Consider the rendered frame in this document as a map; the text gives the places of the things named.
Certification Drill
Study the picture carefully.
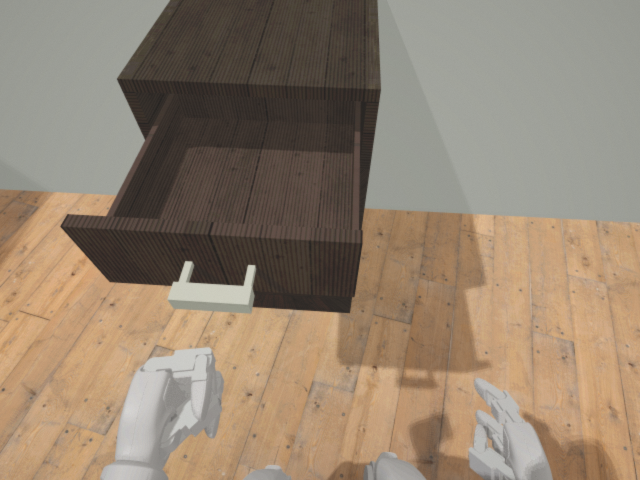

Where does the drawer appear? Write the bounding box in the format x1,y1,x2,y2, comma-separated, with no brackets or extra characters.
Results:
60,94,363,297

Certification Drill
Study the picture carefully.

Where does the robot right shin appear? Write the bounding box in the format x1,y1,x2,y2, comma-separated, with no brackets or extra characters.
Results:
377,452,398,460

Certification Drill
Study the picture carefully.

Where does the handle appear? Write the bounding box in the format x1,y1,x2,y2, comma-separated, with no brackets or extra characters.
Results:
167,261,256,314

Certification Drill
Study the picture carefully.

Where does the left robot hand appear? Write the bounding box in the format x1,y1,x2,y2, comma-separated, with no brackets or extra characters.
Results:
115,347,224,469

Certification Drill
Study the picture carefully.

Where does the cabinet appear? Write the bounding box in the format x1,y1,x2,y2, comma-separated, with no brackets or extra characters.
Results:
117,0,381,313

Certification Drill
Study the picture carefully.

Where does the right robot thigh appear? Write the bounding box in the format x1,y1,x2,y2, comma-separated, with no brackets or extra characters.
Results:
363,458,426,480

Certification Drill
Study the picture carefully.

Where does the right robot hand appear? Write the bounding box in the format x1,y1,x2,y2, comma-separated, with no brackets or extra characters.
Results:
469,378,553,480

